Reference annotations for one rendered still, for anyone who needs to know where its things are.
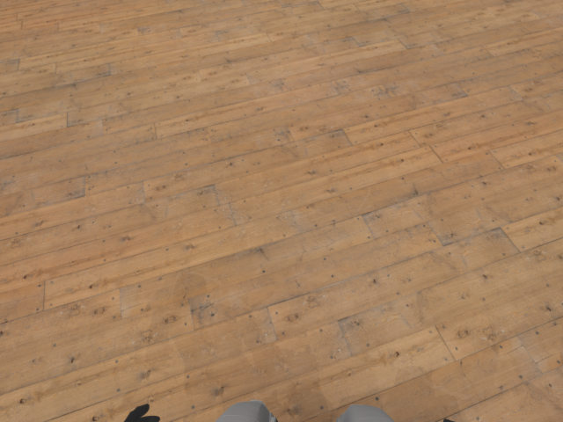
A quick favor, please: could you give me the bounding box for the left robot hand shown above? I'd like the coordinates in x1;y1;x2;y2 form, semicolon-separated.
124;404;160;422

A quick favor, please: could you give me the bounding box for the right robot thigh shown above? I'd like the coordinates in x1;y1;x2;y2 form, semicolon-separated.
336;404;395;422

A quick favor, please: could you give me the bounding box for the robot left shin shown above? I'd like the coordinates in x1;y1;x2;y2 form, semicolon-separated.
250;400;267;408

